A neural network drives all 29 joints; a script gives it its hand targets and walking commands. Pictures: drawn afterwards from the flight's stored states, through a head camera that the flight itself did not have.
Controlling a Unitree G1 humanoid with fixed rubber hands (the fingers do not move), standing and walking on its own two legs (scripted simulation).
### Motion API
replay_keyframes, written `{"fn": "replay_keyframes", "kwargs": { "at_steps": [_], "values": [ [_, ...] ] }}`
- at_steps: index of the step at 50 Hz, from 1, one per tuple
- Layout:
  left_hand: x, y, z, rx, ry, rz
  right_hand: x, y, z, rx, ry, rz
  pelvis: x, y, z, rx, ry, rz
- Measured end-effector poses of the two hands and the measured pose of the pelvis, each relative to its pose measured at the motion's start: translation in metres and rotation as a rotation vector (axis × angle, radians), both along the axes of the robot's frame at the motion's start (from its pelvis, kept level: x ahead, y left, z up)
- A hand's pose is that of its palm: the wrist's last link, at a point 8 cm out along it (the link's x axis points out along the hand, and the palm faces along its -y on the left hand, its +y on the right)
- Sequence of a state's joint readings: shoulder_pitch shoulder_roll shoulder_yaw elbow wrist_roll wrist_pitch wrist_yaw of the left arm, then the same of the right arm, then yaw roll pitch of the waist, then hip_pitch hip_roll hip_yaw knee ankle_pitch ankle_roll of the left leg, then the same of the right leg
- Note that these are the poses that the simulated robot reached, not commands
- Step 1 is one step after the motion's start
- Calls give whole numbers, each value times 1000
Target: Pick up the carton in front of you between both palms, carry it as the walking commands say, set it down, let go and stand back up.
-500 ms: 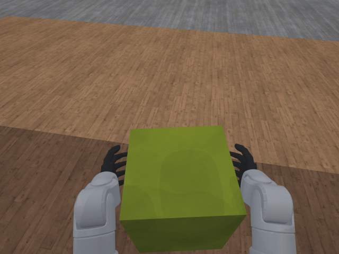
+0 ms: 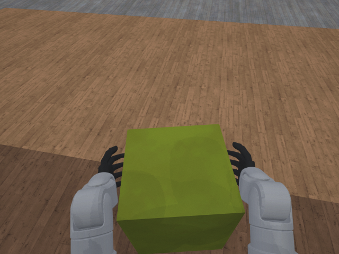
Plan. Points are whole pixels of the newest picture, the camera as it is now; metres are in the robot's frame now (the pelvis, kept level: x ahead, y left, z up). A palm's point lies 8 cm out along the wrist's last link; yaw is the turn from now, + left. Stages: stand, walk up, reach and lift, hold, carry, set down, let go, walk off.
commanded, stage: carry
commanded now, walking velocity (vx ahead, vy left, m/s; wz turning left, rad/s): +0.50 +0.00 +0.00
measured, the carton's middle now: (177, 192) +0.26 +0.00 +0.00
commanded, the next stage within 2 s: none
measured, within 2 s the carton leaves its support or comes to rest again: neither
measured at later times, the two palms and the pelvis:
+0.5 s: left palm (125, 76) +0.62 +0.16 +0.07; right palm (218, 80) +0.59 -0.14 +0.07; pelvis +0.34 +0.04 +0.00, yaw -5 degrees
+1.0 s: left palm (146, 22) +1.00 +0.11 +0.08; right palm (213, 22) +1.00 -0.19 +0.08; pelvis +0.67 -0.04 -0.01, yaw -1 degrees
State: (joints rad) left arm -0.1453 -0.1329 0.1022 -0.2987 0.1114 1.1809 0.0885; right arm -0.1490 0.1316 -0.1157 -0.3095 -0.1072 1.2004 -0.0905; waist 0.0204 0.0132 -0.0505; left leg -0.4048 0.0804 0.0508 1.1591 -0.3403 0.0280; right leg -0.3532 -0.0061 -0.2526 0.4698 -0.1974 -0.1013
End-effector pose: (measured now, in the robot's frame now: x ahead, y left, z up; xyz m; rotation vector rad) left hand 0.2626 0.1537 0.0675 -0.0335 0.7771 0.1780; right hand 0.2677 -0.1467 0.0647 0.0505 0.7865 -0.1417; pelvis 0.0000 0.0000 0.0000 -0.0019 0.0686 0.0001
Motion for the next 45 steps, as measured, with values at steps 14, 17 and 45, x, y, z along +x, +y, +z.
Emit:
{"fn": "replay_keyframes", "kwargs": {
  "at_steps": [14,17,45],
  "values": [
    [191,-6,32,3,-117,-41,176,-6,27,-5,-117,-37,186,6,5,31,5,-30],
    [244,-2,24,-10,-136,-60,224,-1,23,-14,-136,-60,236,15,-8,26,-4,-49],
    [665,-32,31,29,-169,-45,654,-31,24,-17,-169,-10,620,-20,-27,-3,-26,-26]
  ]
}}
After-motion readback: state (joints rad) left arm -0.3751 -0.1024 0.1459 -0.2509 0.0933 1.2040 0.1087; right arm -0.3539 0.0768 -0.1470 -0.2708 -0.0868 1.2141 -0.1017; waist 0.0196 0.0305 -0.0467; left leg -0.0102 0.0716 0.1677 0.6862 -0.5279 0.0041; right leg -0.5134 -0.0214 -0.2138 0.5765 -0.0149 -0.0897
